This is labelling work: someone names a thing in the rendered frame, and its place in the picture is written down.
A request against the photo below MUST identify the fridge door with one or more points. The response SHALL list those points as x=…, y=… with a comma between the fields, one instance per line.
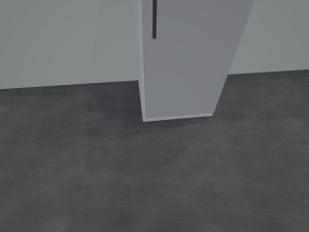
x=186, y=66

